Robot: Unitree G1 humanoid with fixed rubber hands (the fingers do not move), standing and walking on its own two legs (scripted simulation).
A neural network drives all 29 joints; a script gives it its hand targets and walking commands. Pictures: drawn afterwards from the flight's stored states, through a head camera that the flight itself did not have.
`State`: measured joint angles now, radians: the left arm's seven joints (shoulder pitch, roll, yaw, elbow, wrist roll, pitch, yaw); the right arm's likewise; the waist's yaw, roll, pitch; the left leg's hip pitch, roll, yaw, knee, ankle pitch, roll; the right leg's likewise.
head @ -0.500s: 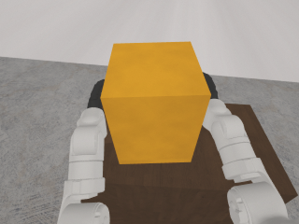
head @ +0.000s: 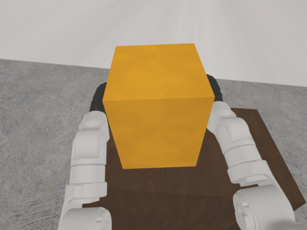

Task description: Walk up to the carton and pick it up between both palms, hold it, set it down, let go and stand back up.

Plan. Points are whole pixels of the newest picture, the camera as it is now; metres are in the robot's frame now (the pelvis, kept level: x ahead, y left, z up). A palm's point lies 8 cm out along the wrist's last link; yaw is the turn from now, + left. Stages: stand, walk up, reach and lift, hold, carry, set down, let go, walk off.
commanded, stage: hold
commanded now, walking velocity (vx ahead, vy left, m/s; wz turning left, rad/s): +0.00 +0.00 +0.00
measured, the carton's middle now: (157, 108) +0.38 +0.00 +0.15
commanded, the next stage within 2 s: none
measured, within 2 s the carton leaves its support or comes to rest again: neither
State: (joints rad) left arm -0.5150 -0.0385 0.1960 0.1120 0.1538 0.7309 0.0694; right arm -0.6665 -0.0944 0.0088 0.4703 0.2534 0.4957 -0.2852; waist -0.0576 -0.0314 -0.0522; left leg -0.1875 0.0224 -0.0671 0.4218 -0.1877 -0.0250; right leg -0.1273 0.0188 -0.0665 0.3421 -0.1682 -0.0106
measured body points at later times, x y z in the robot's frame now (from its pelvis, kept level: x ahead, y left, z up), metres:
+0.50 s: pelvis +0.00 +0.00 +0.00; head -0.03 +0.03 +0.45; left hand +0.37 +0.14 +0.16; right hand +0.38 -0.15 +0.17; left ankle +0.03 +0.13 -0.74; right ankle +0.01 -0.11 -0.74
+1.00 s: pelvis +0.00 +0.00 +0.00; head -0.03 +0.02 +0.45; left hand +0.37 +0.14 +0.16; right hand +0.38 -0.15 +0.17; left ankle +0.03 +0.13 -0.74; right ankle +0.01 -0.11 -0.74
